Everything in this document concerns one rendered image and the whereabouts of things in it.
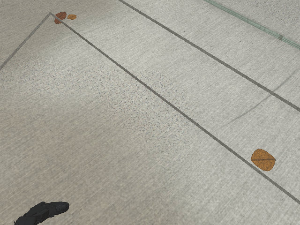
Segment robot left hand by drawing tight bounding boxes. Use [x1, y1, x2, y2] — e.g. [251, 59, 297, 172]
[14, 202, 69, 225]

